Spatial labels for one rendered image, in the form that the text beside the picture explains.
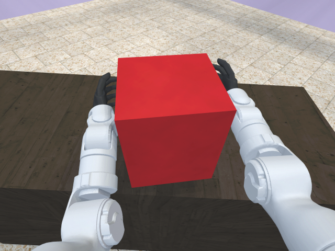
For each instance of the robot left upper arm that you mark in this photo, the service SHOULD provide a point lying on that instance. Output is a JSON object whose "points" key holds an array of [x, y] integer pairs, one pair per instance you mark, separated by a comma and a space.
{"points": [[95, 225]]}

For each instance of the carton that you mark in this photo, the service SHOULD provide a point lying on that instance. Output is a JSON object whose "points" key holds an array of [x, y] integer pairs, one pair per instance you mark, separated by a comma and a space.
{"points": [[172, 115]]}

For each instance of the pedestal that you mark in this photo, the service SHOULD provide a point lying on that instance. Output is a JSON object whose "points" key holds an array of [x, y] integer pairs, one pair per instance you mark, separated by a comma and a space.
{"points": [[43, 117]]}

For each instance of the robot left hand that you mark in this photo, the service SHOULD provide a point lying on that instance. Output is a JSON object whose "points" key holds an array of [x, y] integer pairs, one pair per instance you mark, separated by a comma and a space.
{"points": [[101, 97]]}

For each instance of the left robot forearm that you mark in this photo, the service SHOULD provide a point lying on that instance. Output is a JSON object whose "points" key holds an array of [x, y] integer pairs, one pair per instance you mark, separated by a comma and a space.
{"points": [[97, 172]]}

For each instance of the robot right upper arm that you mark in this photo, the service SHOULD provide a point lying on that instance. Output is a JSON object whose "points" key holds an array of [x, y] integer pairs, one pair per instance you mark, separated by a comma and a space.
{"points": [[281, 185]]}

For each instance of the right robot forearm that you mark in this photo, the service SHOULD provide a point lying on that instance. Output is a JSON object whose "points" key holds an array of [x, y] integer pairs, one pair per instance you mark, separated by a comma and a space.
{"points": [[252, 132]]}

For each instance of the robot right hand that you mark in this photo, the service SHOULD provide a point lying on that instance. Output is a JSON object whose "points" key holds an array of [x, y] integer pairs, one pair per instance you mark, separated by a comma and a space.
{"points": [[226, 75]]}

